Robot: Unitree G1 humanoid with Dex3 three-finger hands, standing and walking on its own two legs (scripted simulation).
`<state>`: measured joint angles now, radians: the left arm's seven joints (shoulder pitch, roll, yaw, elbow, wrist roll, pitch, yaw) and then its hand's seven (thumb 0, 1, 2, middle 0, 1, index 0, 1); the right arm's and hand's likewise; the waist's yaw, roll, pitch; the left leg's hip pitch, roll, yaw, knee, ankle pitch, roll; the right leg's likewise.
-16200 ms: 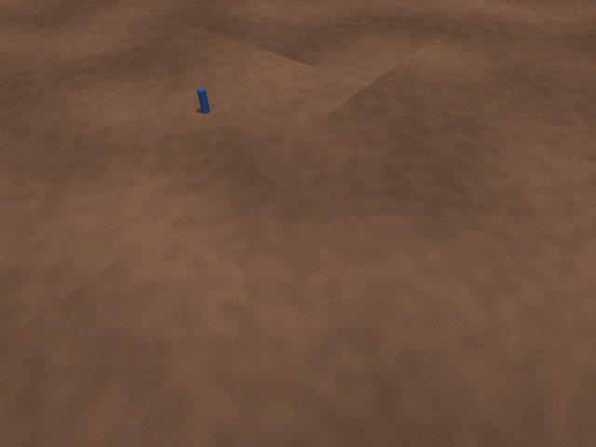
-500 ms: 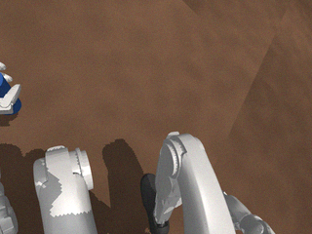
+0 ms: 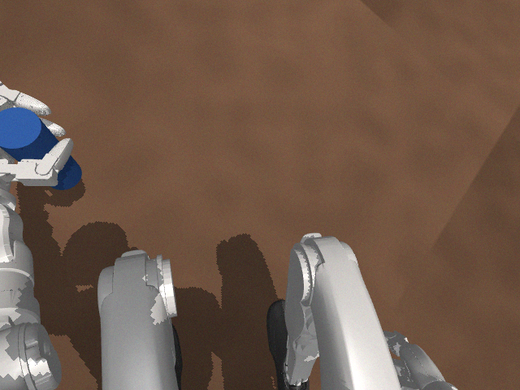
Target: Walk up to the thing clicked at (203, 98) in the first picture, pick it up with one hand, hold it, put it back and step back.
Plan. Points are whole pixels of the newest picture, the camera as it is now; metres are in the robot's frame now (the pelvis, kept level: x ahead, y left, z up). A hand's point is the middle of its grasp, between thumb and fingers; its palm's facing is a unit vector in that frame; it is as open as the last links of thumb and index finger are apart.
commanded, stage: settle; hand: left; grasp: from the side
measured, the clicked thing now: (43, 154) +0.45 +0.30 -0.08
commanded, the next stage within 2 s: lift in 0.68 s
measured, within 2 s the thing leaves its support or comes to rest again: neither
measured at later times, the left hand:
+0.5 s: hand (31, 134) +0.45 +0.28 +0.00, palm faces +0.19 -0.98 -0.04, open 7.6 cm
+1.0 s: hand (32, 122) +0.45 +0.27 +0.02, palm faces +0.18 -0.98 -0.04, open 7.6 cm
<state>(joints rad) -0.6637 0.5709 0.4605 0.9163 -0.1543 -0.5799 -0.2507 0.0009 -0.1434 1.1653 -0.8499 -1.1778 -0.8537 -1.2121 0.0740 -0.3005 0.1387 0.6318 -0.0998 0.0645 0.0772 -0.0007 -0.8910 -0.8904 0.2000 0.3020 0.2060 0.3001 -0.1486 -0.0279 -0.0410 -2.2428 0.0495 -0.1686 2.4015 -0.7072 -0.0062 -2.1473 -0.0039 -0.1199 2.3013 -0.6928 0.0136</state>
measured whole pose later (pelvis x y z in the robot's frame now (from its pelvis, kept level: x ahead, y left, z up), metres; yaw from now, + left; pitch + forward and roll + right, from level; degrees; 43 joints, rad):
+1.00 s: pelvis +0.00 -0.01 +0.04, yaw +3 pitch +32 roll -6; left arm -0.70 0.48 0.46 0.94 -0.12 -0.55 -0.26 0.00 -0.16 1.18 -0.86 -1.18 -0.86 -1.21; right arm 0.14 -0.28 0.05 0.68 -0.07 0.03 0.05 0.00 -0.92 -0.89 0.20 0.30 0.21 0.30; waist -0.14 0.00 -0.12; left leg -2.16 0.05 -0.10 2.26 -0.67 -0.01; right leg -2.09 -0.02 -0.07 2.20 -0.68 0.00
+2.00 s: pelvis +0.04 +0.01 +0.28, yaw +8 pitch +22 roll -4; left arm -0.19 0.28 0.21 0.36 -0.19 -0.28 -0.12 0.00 -0.16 1.19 -0.86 -1.18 -0.86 -1.21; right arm 0.18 -0.23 0.00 0.62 0.04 -0.06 -0.04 0.00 -0.91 -0.89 0.20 0.30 0.21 0.30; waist -0.04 0.02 -0.17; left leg -1.24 0.05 -0.05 1.44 -0.58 0.00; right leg -1.18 -0.02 -0.06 1.38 -0.58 0.01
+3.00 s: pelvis +0.08 +0.01 +0.38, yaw +8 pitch +10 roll -2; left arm -0.13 0.21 0.16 0.41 -0.19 -0.34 -0.13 0.00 -0.15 1.19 -0.85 -1.19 -0.85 -1.22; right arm 0.24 -0.22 -0.01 0.67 0.01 -0.05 -0.03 0.01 -0.91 -0.89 0.20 0.30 0.20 0.30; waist -0.02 0.02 -0.07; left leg -0.68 0.04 0.00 0.96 -0.45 -0.01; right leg -0.64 -0.02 -0.04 0.92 -0.45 0.02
